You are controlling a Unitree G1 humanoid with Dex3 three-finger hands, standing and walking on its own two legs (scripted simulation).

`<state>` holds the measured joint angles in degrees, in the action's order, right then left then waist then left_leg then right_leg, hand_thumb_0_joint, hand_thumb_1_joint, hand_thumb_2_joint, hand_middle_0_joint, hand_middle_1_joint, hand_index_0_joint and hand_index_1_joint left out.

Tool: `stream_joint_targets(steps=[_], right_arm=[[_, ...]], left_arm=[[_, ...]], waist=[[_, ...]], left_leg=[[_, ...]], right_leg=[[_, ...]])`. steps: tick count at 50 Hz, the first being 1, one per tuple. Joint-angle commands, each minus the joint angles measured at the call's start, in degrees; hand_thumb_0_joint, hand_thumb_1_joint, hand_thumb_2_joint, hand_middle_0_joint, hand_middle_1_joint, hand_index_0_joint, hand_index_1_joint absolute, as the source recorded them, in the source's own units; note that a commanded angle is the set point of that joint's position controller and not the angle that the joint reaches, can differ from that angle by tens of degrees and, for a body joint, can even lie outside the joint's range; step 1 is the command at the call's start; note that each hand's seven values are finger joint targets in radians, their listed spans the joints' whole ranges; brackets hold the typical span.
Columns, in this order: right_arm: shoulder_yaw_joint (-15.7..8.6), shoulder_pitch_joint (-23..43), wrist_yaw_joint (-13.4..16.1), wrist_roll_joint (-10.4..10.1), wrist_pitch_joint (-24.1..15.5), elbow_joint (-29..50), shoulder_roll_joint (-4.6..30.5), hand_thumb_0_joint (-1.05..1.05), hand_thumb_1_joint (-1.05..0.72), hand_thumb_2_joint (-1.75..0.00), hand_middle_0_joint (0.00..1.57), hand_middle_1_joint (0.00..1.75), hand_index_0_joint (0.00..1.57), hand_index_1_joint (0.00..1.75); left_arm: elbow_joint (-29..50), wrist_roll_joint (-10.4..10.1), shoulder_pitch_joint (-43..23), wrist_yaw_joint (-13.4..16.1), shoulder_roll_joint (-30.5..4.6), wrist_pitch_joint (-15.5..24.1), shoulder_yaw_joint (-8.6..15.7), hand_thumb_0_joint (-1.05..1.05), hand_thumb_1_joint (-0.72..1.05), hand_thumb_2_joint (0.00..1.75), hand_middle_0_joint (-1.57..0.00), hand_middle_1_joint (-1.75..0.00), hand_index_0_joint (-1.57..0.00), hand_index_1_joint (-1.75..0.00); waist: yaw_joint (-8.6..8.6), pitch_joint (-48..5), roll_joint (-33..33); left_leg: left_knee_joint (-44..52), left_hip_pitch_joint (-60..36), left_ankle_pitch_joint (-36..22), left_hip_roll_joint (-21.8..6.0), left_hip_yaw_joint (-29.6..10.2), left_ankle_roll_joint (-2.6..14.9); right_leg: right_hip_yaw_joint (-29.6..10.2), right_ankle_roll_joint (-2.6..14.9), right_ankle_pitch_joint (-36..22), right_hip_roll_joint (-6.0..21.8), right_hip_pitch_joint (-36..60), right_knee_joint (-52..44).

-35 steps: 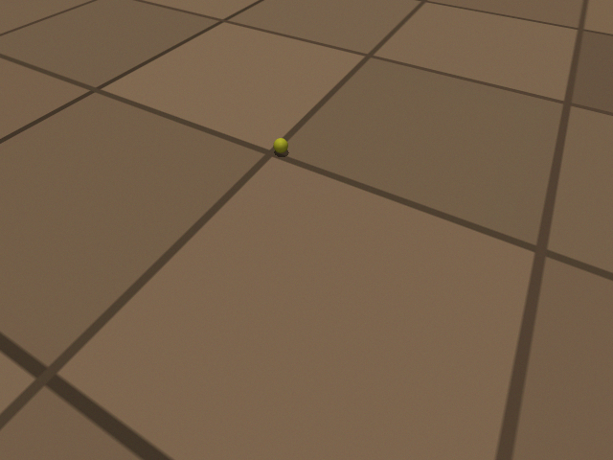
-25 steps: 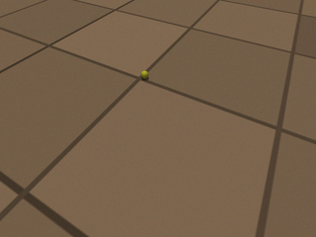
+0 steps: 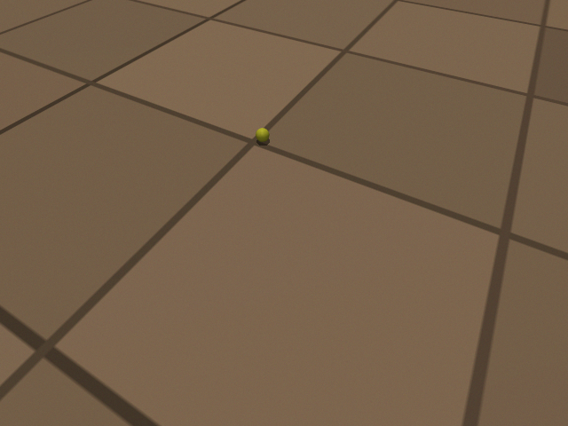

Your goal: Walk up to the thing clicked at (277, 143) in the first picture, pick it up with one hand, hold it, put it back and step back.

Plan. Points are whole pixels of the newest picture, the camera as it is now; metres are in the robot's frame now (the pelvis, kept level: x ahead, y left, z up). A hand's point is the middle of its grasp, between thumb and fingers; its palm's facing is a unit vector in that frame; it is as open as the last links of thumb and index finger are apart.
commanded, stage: stand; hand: left
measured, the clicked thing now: (262, 134) +1.71 +0.10 -0.74
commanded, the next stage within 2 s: walk up in 0.42 s
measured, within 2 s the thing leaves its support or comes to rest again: neither
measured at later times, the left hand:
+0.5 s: hand out of the picture +0.08 +0.26 -0.15, palm faces -0.03 -0.94 -0.33, open 7.4 cm
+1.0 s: hand (146, 415) +0.19 +0.22 -0.15, palm faces +0.00 -0.92 -0.38, open 7.4 cm
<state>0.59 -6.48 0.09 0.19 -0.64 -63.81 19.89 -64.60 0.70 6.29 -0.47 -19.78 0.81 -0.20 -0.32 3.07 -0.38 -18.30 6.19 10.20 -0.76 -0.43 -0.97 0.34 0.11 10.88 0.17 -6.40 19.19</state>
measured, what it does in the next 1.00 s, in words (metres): walks ahead: right foot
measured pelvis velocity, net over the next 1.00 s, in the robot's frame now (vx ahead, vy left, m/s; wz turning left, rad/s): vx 0.17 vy -0.06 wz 0.00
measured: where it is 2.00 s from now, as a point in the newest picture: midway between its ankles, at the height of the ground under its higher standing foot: (313, 305)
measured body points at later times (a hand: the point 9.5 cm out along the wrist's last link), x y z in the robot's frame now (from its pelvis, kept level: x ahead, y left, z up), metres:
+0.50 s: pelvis +0.01 +0.00 +0.00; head +0.01 +0.00 +0.45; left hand +0.08 +0.30 -0.13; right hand +0.08 -0.31 -0.13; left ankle -0.01 +0.13 -0.74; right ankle -0.01 -0.12 -0.74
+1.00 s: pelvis +0.17 -0.06 -0.01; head +0.18 -0.07 +0.44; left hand +0.19 +0.27 -0.12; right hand +0.27 -0.38 -0.13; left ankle +0.32 +0.08 -0.72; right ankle +0.07 -0.16 -0.75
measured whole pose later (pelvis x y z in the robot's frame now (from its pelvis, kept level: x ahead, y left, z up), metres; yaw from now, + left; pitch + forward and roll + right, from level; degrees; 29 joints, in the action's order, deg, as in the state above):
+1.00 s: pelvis +0.17 -0.06 -0.01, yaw +0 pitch -2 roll -2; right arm -4.1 -10.7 -5.8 1.3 -1.7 -54.3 24.9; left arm -54.3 1.2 19.0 -3.9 -23.9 4.9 3.7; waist -2.7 3.7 -3.1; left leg -37.9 29.8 9.0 -5.1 -0.2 -0.2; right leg 6.6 1.1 19.4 -1.2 3.0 18.8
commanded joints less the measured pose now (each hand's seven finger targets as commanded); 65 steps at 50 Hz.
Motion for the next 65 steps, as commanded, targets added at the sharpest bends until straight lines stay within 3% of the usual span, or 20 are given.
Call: stream_joint_targets(steps=[1,20,21,22,27,30,33,34,35,36,37,38,42,51,54,55,56,57,61,65], right_arm=[[-2.5,2.3,0.6,0.3,-1.3,3.2,12.2,0.00,-0.90,-0.90,0.20,0.30,0.20,0.30],[-2.5,1.8,0.5,0.2,-1.1,3.1,11.7,0.00,-0.90,-0.90,0.20,0.30,0.20,0.30],[-6.9,-2.1,-0.9,1.6,-2.6,6.6,18.3,0.00,-0.90,-0.90,0.20,0.30,0.20,0.30],[-7.5,-2.7,-1.5,2.1,-2.9,5.9,19.0,0.00,-0.90,-0.90,0.20,0.30,0.20,0.30],[-10.0,-6.8,-2.1,2.2,-4.4,8.9,20.9,0.00,-0.90,-0.90,0.20,0.30,0.20,0.30],[-10.1,-0.7,-2.6,2.2,-4.3,12.0,21.1,0.00,-0.90,-0.90,0.20,0.30,0.20,0.30],[-8.9,4.8,-3.2,2.4,-3.4,14.2,17.3,0.00,-0.90,-0.90,0.20,0.30,0.20,0.30],[-7.9,3.2,-3.3,2.3,-3.3,14.5,14.4,0.00,-0.90,-0.90,0.20,0.30,0.20,0.30],[-6.2,3.8,-3.5,1.4,-3.5,16.8,9.7,0.00,-0.90,-0.90,0.20,0.30,0.20,0.30],[-6.9,5.8,-2.9,1.6,-3.3,17.0,13.8,0.00,-0.90,-0.90,0.20,0.30,0.20,0.30],[-7.4,4.6,-3.0,1.0,-3.6,15.3,16.9,0.00,-0.90,-0.90,0.20,0.30,0.20,0.30],[-7.6,2.3,-3.3,0.7,-3.7,13.7,17.3,0.00,-0.90,-0.90,0.20,0.30,0.20,0.30],[-7.4,-4.5,-4.5,0.5,-3.6,11.5,15.9,0.00,-0.90,-0.90,0.20,0.30,0.20,0.30],[-7.4,4.8,-5.4,1.3,-3.5,17.2,13.4,0.00,-0.90,-0.90,0.20,0.30,0.20,0.30],[-9.3,-11.3,-4.0,2.3,-4.1,13.4,16.4,0.00,-0.90,-0.90,0.20,0.30,0.20,0.30],[-11.1,-19.6,-3.4,3.4,-4.2,12.6,20.8,0.00,-0.90,-0.90,0.20,0.30,0.20,0.30],[-12.0,-21.5,-2.9,2.6,-4.6,14.2,25.0,0.00,-0.90,-0.90,0.20,0.30,0.20,0.30],[-12.5,-18.8,-2.8,-0.3,-4.5,15.0,24.8,0.00,-0.90,-0.90,0.20,0.30,0.20,0.30],[-8.9,-6.9,-2.4,-0.5,-5.0,18.6,18.1,0.00,-0.90,-0.90,0.20,0.30,0.20,0.30],[-8.7,-6.3,-3.0,0.2,-6.0,19.9,19.0,0.00,-0.90,-0.90,0.20,0.30,0.20,0.30]], left_arm=[[3.8,-0.2,-1.9,0.9,-12.0,1.0,2.3,0.00,0.90,0.90,-0.20,-0.30,-0.20,-0.30],[3.8,-0.2,-1.5,1.1,-12.5,1.2,2.4,0.00,0.90,0.90,-0.20,-0.30,-0.20,-0.30],[7.8,1.2,1.1,-1.1,-18.9,1.9,7.0,0.00,0.90,0.90,-0.20,-0.30,-0.20,-0.30],[8.0,1.7,0.1,-1.9,-18.3,2.0,7.1,0.00,0.90,0.90,-0.20,-0.30,-0.20,-0.30],[14.2,1.6,-6.9,-3.5,-14.5,2.5,6.8,0.00,0.90,0.90,-0.20,-0.30,-0.20,-0.30],[13.9,1.0,-2.4,-5.0,-15.3,2.8,7.0,0.00,0.90,0.90,-0.20,-0.30,-0.20,-0.30],[8.4,1.4,11.1,-4.4,-15.6,3.4,8.2,0.00,0.90,0.90,-0.20,-0.30,-0.20,-0.30],[6.6,1.8,18.4,-3.6,-18.8,3.9,9.7,0.00,0.90,0.90,-0.20,-0.30,-0.20,-0.30],[7.5,2.5,22.6,-2.6,-25.2,4.4,11.3,0.00,0.90,0.90,-0.20,-0.30,-0.20,-0.30],[10.5,1.9,16.1,-2.7,-26.2,4.6,10.3,0.00,0.90,0.90,-0.20,-0.30,-0.20,-0.30],[12.5,0.7,11.6,-2.6,-24.8,4.8,9.8,0.00,0.90,0.90,-0.20,-0.30,-0.20,-0.30],[12.8,0.2,9.7,-2.4,-22.5,4.9,9.1,0.00,0.90,0.90,-0.20,-0.30,-0.20,-0.30],[14.5,-0.4,6.6,-2.0,-18.8,5.9,7.7,0.00,0.90,0.90,-0.20,-0.30,-0.20,-0.30],[15.9,-0.4,10.8,-2.2,-20.2,5.0,7.5,0.00,0.90,0.90,-0.20,-0.30,-0.20,-0.30],[17.1,-0.9,11.7,-1.5,-18.6,4.4,6.6,0.00,0.90,0.90,-0.20,-0.30,-0.20,-0.30],[17.9,-1.4,14.9,-1.2,-14.9,4.2,5.3,0.00,0.90,0.90,-0.20,-0.30,-0.20,-0.30],[18.8,-2.2,16.7,-1.0,-13.8,4.4,5.3,0.00,0.90,0.90,-0.20,-0.30,-0.20,-0.30],[18.2,-1.7,12.8,-0.5,-19.7,4.4,6.1,0.00,0.90,0.90,-0.20,-0.30,-0.20,-0.30],[15.5,-1.4,15.3,-2.1,-17.5,4.4,5.6,0.00,0.90,0.90,-0.20,-0.30,-0.20,-0.30],[16.3,0.0,13.1,-4.2,-15.4,3.5,5.9,0.00,0.90,0.90,-0.20,-0.30,-0.20,-0.30]], waist=[[-0.06,-4.8,0.2],[0.27,-4.1,0.7],[0.48,-11.2,1.7],[0.62,-7.3,-0.6],[4.05,3.4,-7.3],[0.72,1.0,-9.2],[-6.09,-3.4,-3.3],[-9.13,-7.0,6.3],[-11.64,-4.9,24.3],[-8.82,0.7,13.7],[-6.16,4.8,4.1],[-4.29,5.3,2.4],[-0.96,4.1,6.4],[-3.52,2.7,5.9],[4.32,-6.4,-3.0],[7.73,-11.8,-12.4],[7.73,-15.7,-17.5],[7.99,-16.1,-8.1],[0.50,-1.3,-5.6],[0.21,1.3,-8.3]], left_leg=[[1.9,-1.3,-8.7,-6.6,-5.0,2.22],[2.5,-1.0,-6.8,-6.4,-4.9,2.05],[-3.4,-1.4,24.3,-5.4,-5.7,6.53],[-3.2,2.1,32.0,-6.1,-7.7,7.25],[11.7,-6.8,31.1,-23.3,-28.0,16.68],[10.4,-1.6,27.9,-19.7,-18.2,13.92],[-5.8,13.3,20.7,-7.9,-0.8,8.50],[-20.5,23.3,21.1,-3.6,4.0,6.47],[-40.1,40.1,26.2,4.0,6.1,3.61],[-44.1,39.1,20.9,0.8,-5.6,2.42],[-45.4,38.5,15.5,-1.6,-7.7,2.75],[-44.9,37.7,11.7,-2.3,-8.0,2.88],[-36.0,28.9,3.3,-3.6,-6.1,1.25],[-14.3,15.5,-4.2,-3.3,4.8,2.14],[-9.3,-5.9,1.7,1.5,7.4,6.10],[-7.8,-19.7,10.9,-7.6,-6.1,10.39],[0.4,-26.4,17.6,-22.9,-37.0,16.51],[3.9,-21.7,22.2,-24.6,-38.7,19.17],[5.5,3.2,10.5,-17.0,-10.9,13.47],[8.2,8.8,13.9,-15.7,-4.9,14.84]], right_leg=[[-5.4,1.40,-8.7,7.1,0.6,-3.1],[-5.5,1.40,-8.3,7.0,0.6,-3.9],[-6.7,3.62,21.7,4.5,0.4,1.6],[-8.9,4.48,29.6,5.5,-5.8,4.6],[-4.1,1.48,17.5,4.8,-32.7,26.2],[-4.3,1.25,17.5,7.1,-23.1,19.4],[5.9,0.08,2.8,0.3,5.8,7.2],[3.9,1.07,7.1,-0.3,19.5,5.8],[-26.0,6.34,33.1,16.1,21.7,-8.3],[-40.0,12.40,39.9,25.3,10.6,-15.2],[-36.6,13.97,37.3,24.5,7.1,-14.8],[-29.1,11.77,30.7,20.8,6.9,-13.3],[-9.8,9.61,10.4,14.2,2.4,-11.8],[-0.7,9.96,-6.8,13.1,0.1,-5.4],[4.7,7.20,-23.0,8.2,-3.4,22.0],[6.2,4.37,-12.2,4.4,-17.5,39.2],[0.5,2.81,17.7,-5.5,-31.8,50.4],[-7.6,3.92,18.1,-0.9,-31.3,54.9],[-5.5,1.82,9.6,6.5,-24.7,44.1],[-1.0,-0.61,6.9,7.8,-22.8,30.7]])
